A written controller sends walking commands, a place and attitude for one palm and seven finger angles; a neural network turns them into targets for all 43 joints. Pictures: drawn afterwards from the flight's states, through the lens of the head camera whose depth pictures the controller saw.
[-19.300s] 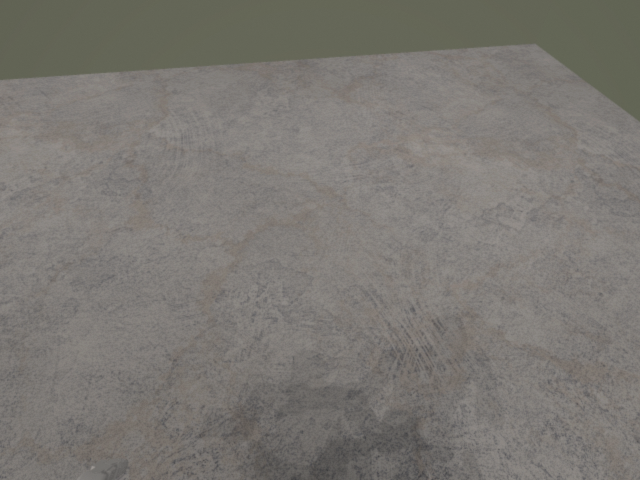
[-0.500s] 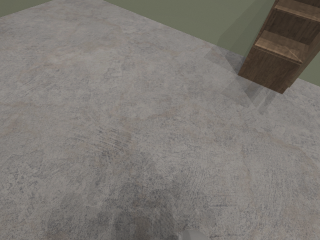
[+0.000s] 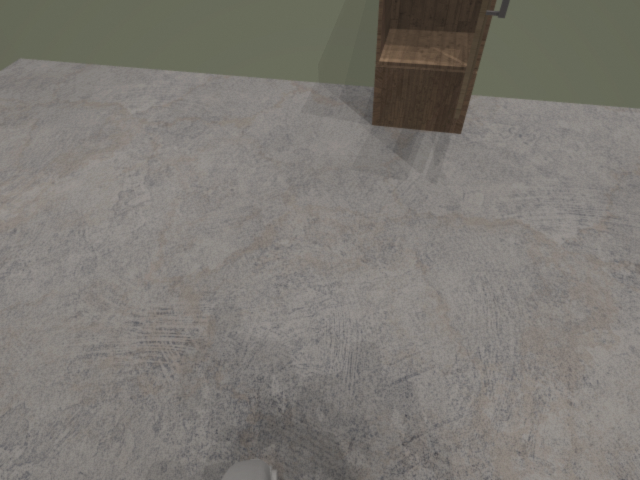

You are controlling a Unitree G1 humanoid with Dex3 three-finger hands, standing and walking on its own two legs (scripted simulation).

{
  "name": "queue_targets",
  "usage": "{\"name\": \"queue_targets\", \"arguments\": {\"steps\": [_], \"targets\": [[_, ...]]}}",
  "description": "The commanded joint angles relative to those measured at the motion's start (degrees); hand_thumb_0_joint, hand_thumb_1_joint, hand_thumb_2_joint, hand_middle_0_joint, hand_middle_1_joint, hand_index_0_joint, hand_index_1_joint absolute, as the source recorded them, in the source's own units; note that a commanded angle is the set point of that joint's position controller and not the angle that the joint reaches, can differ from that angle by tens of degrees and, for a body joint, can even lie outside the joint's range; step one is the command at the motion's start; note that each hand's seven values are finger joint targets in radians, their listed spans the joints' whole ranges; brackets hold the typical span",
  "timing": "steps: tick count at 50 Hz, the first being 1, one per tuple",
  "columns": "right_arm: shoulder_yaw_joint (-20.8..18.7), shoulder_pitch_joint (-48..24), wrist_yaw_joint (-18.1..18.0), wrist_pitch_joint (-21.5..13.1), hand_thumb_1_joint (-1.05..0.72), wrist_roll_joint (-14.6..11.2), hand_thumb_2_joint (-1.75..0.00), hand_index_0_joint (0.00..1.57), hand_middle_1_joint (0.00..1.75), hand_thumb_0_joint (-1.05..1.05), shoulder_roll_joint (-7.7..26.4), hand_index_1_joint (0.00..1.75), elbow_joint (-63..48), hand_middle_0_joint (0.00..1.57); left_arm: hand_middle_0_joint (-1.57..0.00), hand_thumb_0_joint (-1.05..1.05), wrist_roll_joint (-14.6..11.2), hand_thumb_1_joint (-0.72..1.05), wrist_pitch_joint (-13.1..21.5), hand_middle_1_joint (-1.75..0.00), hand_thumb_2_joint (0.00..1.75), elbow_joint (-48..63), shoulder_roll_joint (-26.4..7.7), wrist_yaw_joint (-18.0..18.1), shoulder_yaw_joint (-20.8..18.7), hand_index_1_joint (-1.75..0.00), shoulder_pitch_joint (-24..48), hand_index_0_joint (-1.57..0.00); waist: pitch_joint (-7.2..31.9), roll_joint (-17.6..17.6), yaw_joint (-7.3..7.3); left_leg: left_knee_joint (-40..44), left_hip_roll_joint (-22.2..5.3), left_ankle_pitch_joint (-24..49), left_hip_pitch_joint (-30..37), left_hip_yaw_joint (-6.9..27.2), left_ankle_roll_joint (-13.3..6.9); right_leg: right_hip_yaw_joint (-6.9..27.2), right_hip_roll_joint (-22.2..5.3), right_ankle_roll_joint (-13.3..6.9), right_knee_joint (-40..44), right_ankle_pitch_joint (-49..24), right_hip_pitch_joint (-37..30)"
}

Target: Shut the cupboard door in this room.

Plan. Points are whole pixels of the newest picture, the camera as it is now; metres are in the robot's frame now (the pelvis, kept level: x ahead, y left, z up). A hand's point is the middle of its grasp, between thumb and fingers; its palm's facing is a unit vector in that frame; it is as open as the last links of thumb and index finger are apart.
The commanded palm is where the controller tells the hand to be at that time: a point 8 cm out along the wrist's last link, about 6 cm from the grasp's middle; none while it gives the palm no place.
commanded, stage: turn or walk to find it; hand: left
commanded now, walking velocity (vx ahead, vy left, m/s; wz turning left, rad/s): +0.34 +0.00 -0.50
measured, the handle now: out of the picture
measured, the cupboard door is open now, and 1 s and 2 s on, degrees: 82 82 82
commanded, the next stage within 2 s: stand and wait in 1.96 s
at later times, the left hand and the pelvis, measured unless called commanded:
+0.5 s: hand (164, 464) +0.18 +0.26 -0.18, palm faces -0.14 -0.97 -0.17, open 7.4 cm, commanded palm none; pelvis +0.15 +0.06 +0.00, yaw -13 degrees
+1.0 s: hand (309, 278) +0.51 +0.05 -0.17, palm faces -0.40 -0.90 -0.17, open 7.4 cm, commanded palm none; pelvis +0.33 -0.05 -0.02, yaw -21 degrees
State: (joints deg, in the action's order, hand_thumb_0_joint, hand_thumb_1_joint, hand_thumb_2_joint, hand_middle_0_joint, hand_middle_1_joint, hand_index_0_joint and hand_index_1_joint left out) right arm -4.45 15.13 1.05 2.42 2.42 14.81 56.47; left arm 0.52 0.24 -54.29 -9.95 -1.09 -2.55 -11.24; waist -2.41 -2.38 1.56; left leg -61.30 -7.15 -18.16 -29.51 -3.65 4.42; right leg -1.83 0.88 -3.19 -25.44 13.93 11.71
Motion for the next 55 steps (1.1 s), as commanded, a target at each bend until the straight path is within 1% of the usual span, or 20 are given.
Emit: {"name": "queue_targets", "arguments": {"steps": [1, 12, 14, 16, 17, 18, 19, 22, 25, 32, 36, 39, 40, 42, 43, 44, 45, 47, 50, 55], "targets": [[-0.9, -3.4, -0.1, -2.3, -0.9, -0.3, -0.9, 0.2, 0.3, 0.0, 3.8, 0.3, -5.8, 0.2, -0.2, 0.0, 0.2, 0.9, 2.4, -0.3, 0.9, 1.4, -11.8, 0.7, -2.9, -0.3, -4.7, -0.2, 0.0, 9.2, -2.83, 1.4, -0.5, 4.1, -9.1, 1.9, 0.9, 17.3, -13.0, -5.4, 14.7, 6.9, -7.2], [0.4, -13.2, 0.2, -4.7, -0.9, -1.1, -0.9, 0.2, 0.3, 0.0, 2.6, 0.3, -10.3, 0.2, -0.2, 0.0, 0.8, 0.9, 3.1, -0.3, 0.9, -2.1, -11.9, 1.2, -2.7, -0.3, -9.3, -0.2, -1.3, 10.2, -4.74, 20.4, 1.6, 1.3, -3.7, 1.6, -0.4, 20.7, -13.6, -7.7, 11.2, -3.7, -8.9], [0.6, -11.4, -0.1, -5.2, -0.9, -1.3, -0.9, 0.2, 0.3, 0.0, 2.8, 0.3, -9.7, 0.2, -0.2, 0.0, 0.7, 0.9, 2.9, -0.3, 0.9, -2.2, -12.4, 1.2, -2.8, -0.3, -7.9, -0.2, -0.7, 10.4, -3.39, 25.8, 3.1, 1.8, 3.6, 0.3, -0.9, 19.8, -12.6, -6.8, 8.5, -7.8, -6.3], [0.2, -2.6, -0.9, -6.1, -0.9, -1.3, -0.9, 0.2, 0.3, 0.0, 4.6, 0.3, -6.6, 0.2, -0.2, 0.0, 0.3, 0.9, 2.8, -0.3, 0.9, -1.7, -11.6, 1.1, -2.9, -0.3, -5.1, -0.2, 2.4, 5.9, 1.0, 35.3, 3.8, 7.3, 22.2, -0.4, -1.4, 16.1, -8.4, -3.9, 0.0, -8.5, 3.4], [-0.8, 5.2, -1.8, -6.6, -0.9, -1.0, -0.9, 0.2, 0.3, 0.0, 8.7, 0.3, -4.0, 0.2, -0.2, 0.0, 0.0, 0.9, 2.7, -0.3, 0.9, -1.2, -9.0, 0.7, -2.6, -0.3, -5.4, -0.2, 7.6, -2.7, 3.97, 38.6, -2.5, 4.0, 36.9, 6.4, -3.3, 12.3, -3.4, -1.6, -12.5, -6.4, 11.6], [-2.1, 12.5, -2.0, -6.7, -0.9, -0.3, -0.9, 0.2, 0.3, 0.0, 14.8, 0.3, -2.2, 0.2, -0.2, 0.0, -0.4, 0.9, 2.8, -0.3, 0.9, -0.4, -6.0, 0.0, -1.9, -0.3, -7.4, -0.2, 13.1, -17.8, 5.44, 42.6, -19.3, 1.4, 47.2, 24.7, -8.3, 3.0, 2.3, 1.5, -30.1, 17.0, 24.1], [-1.7, 12.6, -1.9, -5.9, -0.9, -0.7, -0.9, 0.2, 0.3, 0.0, 14.3, 0.3, -2.2, 0.2, -0.2, 0.0, 0.2, 0.9, 2.7, -0.3, 0.9, 0.2, -7.5, 0.2, -2.0, -0.3, -6.2, -0.2, 11.6, -16.4, 5.66, 47.1, -23.2, -7.8, 41.9, 29.9, -10.9, 4.6, 0.3, 1.7, -39.5, 20.0, 26.9], [0.3, 4.6, -1.8, -6.2, -0.9, -0.7, -0.9, 0.2, 0.3, 0.0, 6.1, 0.3, -3.4, 0.2, -0.2, 0.0, 1.1, 0.9, 2.0, -0.3, 0.9, -0.3, -6.7, -1.1, -2.2, -0.3, -0.7, -0.2, -2.0, -5.1, 1.63, 51.0, -16.9, -7.3, 23.9, 18.1, -10.0, 3.5, -6.1, 2.1, -45.6, 8.0, 27.2], [1.0, 4.7, -2.1, -7.5, -0.9, -1.1, -0.9, 0.2, 0.3, 0.0, 2.6, 0.3, -2.1, 0.2, -0.2, 0.0, 1.3, 0.9, 0.7, -0.3, 0.9, -1.9, -4.1, -1.3, -2.0, -0.3, -4.0, -0.2, -1.2, -4.5, -1.02, 49.7, -11.8, 9.9, 22.2, 4.8, -7.4, 2.0, -6.4, 3.3, -44.9, 0.6, 24.2], [1.0, 10.6, -2.4, -8.1, -0.9, -1.1, -0.9, 0.2, 0.3, 0.0, 0.6, 0.3, 2.1, 0.2, -0.2, 0.0, 1.4, 0.9, -0.4, -0.3, 0.9, 0.8, -2.1, -1.3, -1.4, -0.3, 3.8, -0.2, -3.6, -4.1, -1.05, 49.0, -10.8, 25.7, 27.3, -3.5, -9.1, -0.2, -7.3, 4.5, -37.9, -6.0, 32.1], [1.0, 15.2, -2.4, -7.7, -0.9, -0.6, -0.9, 0.2, 0.3, 0.0, 0.7, 0.3, 5.0, 0.2, -0.2, 0.0, 1.2, 0.9, 0.3, -0.3, 0.9, 3.0, -1.4, -1.5, -0.3, -0.3, 12.6, -0.2, -5.7, -4.2, 1.65, 48.2, -11.0, 31.5, 30.0, -5.5, -9.6, -3.8, -6.4, 3.1, -21.4, -5.4, 28.0], [0.5, 15.4, -2.3, -7.2, -0.9, -0.7, -0.9, 0.2, 0.3, 0.0, 2.4, 0.3, 6.3, 0.2, -0.2, 0.0, 1.0, 0.9, 1.0, -0.3, 0.9, 2.8, -2.1, -1.1, -0.2, -0.3, 12.4, -0.2, -3.7, -6.2, 0.93, 44.2, -12.0, 43.9, 32.0, -7.6, -9.5, -6.2, -3.5, 0.6, -13.4, -1.7, 19.4], [0.6, 15.9, -2.3, -7.0, -0.9, -0.8, -0.9, 0.2, 0.3, 0.0, 2.6, 0.3, 6.8, 0.2, -0.2, 0.0, 1.0, 0.9, 1.3, -0.3, 0.9, 2.1, -2.8, -0.8, -0.2, -0.3, 10.2, -0.2, -2.1, -5.2, -0.11, 40.4, -11.9, 51.1, 32.0, -7.5, -9.3, -7.1, -1.8, -0.5, -11.2, -0.6, 14.5], [0.4, 12.4, -2.3, -6.8, -0.9, -1.4, -0.9, 0.2, 0.3, 0.0, 4.2, 0.3, 6.5, 0.2, -0.2, 0.0, 1.3, 0.9, 2.3, -0.3, 0.9, -2.9, -5.5, -0.3, -1.2, -0.3, -5.5, -0.2, 6.4, -4.1, -7.7, 24.2, -9.3, 51.3, 29.5, -10.5, -6.6, -8.5, 0.3, -1.6, -3.1, -7.5, -4.6], [0.7, 13.2, -1.5, -6.9, -0.9, -2.0, -0.9, 0.2, 0.3, 0.0, 2.2, 0.3, 6.2, 0.2, -0.2, 0.0, 1.7, 0.9, 3.1, -0.3, 0.9, -5.8, -10.8, 0.4, -2.4, -0.3, -13.4, -0.2, 12.4, 3.1, -10.8, 9.8, -6.5, 34.2, 15.5, -10.6, -4.9, 0.7, -8.2, -4.1, -3.2, -9.9, -22.1], [1.5, 14.2, -1.5, -7.0, -0.9, -2.5, -0.9, 0.2, 0.3, 0.0, -2.0, 0.3, 4.5, 0.2, -0.2, 0.0, 1.0, 0.9, 3.5, -0.3, 0.9, -7.7, -16.2, 1.1, -3.7, -0.3, -19.3, -0.2, 17.4, 13.9, -10.68, -8.1, 3.4, -13.2, -2.2, -9.2, -2.2, 26.1, -24.6, -11.2, -0.4, -20.6, -34.3], [1.3, 12.1, -1.9, -6.3, -0.9, -2.9, -0.9, 0.2, 0.3, 0.0, -0.2, 0.3, 3.4, 0.2, -0.2, 0.0, -0.4, 0.9, 3.2, -0.3, 0.9, -7.1, -17.6, 1.4, -4.3, -0.3, -16.6, -0.2, 17.3, 11.4, -9.3, -17.3, 2.8, -15.4, -5.2, -0.2, -3.4, 30.3, -28.4, -13.2, 5.0, -19.9, -30.2], [0.8, 7.3, -1.7, -5.8, -0.9, -2.0, -0.9, 0.2, 0.3, 0.0, -0.7, 0.3, 3.6, 0.2, -0.2, 0.0, -0.6, 0.9, 3.0, -0.3, 0.9, -4.4, -11.9, 1.5, -2.8, -0.3, -6.4, -0.2, 5.4, 2.7, -5.89, -18.1, -1.9, -3.9, -7.8, 3.5, -3.8, 21.0, -23.7, -9.7, 8.4, -7.4, -14.4], [0.9, 11.9, -1.3, -3.8, -0.9, -0.9, -0.9, 0.2, 0.3, 0.0, -4.0, 0.3, 5.5, 0.2, -0.2, 0.0, 0.1, 0.9, 3.9, -0.3, 0.9, -4.2, -6.8, 1.8, -1.2, -0.3, -0.3, -0.2, 0.0, 5.0, 0.08, -9.2, -3.4, 1.5, 0.6, 2.4, -3.0, 9.7, -17.6, -5.9, 13.7, -1.3, 3.3], [0.5, 8.3, -0.5, -3.0, -0.9, -0.5, -0.9, 0.2, 0.3, 0.0, -4.2, 0.3, 3.3, 0.2, -0.2, 0.0, 0.3, 0.9, 4.8, -0.3, 0.9, -4.4, -4.7, 1.6, -1.1, -0.3, -3.3, -0.2, -2.3, 9.2, 0.15, -0.9, -3.3, 7.4, -2.8, 1.5, -1.4, 6.5, -14.5, -5.7, 17.5, 0.7, 5.1]]}}
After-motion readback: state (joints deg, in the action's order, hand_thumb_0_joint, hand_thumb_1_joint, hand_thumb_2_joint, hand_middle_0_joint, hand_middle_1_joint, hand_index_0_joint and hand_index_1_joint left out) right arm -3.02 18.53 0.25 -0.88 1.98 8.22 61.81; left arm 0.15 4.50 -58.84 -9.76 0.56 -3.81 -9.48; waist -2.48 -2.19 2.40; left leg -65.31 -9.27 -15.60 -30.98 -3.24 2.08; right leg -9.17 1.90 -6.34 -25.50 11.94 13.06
